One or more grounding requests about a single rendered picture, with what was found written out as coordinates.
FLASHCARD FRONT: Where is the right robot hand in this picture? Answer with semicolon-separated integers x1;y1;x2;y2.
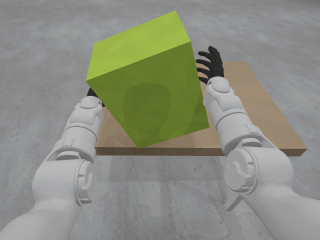
196;46;224;85

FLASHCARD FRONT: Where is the right robot forearm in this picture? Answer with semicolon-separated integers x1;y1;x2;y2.
203;76;293;169

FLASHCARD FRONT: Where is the left robot forearm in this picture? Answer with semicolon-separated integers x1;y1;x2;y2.
32;96;103;202

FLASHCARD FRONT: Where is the robot left upper arm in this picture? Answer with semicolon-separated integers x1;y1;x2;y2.
0;159;98;240

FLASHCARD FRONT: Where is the robot right upper arm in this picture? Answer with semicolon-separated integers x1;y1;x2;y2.
223;146;320;240

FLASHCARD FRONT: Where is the left robot hand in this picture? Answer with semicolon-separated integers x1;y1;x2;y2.
87;88;105;107

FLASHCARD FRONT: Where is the table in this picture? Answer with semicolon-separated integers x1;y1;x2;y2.
94;59;307;212

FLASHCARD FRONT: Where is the carton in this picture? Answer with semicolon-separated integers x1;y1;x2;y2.
86;10;210;149

